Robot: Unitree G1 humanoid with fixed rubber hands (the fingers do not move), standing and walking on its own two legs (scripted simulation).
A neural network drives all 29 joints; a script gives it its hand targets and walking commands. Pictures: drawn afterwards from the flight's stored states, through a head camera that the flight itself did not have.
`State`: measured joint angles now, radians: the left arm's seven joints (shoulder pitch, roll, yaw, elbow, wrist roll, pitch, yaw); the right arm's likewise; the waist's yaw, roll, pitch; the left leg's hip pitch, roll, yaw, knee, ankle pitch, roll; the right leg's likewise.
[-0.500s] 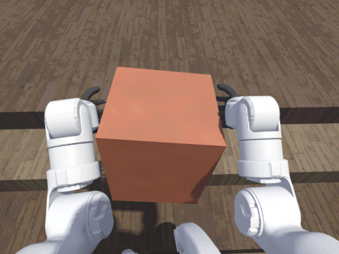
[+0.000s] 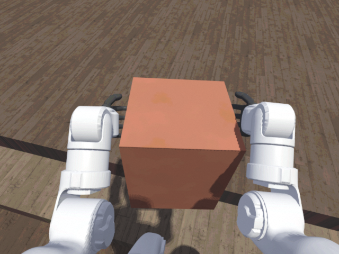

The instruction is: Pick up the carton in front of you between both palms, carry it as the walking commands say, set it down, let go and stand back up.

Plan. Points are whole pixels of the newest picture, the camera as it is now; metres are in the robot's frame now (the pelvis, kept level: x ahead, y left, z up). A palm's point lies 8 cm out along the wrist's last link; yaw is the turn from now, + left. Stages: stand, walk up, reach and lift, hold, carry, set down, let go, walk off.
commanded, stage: carry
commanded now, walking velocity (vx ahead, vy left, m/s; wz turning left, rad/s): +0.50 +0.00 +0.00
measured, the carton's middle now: (175, 147) +0.36 +0.04 +0.05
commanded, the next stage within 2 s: none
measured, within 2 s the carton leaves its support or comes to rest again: neither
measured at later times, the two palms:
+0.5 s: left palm out of the picture +0.72 +0.19 +0.28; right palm out of the picture +0.68 -0.11 +0.28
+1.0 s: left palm out of the picture +0.99 +0.19 +0.40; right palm out of the picture +1.01 -0.10 +0.40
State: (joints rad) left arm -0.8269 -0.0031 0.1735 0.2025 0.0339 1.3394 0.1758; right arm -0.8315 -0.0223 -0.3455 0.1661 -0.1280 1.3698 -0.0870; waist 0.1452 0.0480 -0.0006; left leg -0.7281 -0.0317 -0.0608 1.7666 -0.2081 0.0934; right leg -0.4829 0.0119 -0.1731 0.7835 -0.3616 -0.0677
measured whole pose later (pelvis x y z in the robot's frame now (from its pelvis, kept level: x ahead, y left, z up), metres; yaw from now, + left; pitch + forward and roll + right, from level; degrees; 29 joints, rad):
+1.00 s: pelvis +0.63 +0.01 +0.26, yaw +0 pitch +2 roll -2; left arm -0.85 0.01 0.19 0.25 0.04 1.33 0.18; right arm -0.84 -0.01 -0.31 0.20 -0.14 1.39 -0.09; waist 0.12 0.04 0.00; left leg -0.63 0.01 -0.09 1.70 -0.14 0.09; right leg -0.63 0.00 -0.20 0.89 -0.31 -0.10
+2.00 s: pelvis +1.19 +0.02 +0.33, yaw +2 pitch +6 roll +2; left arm -0.40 -0.18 0.24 -0.16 0.15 1.19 0.15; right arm -0.41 0.11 -0.18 -0.12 -0.12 1.25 -0.13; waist -0.01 0.01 -0.02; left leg -0.56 0.06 0.08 0.87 -0.34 -0.03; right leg -0.26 -0.05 -0.18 0.33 -0.17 -0.05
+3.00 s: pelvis +1.38 +0.03 +0.31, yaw -1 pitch +2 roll +0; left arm -0.23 -0.14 0.12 -0.19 0.15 1.20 0.11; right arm -0.22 0.14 -0.11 -0.20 -0.15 1.27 -0.13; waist 0.00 0.00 -0.17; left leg -0.35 0.06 0.19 0.57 -0.25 0.03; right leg -0.20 -0.05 -0.13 0.56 -0.40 0.00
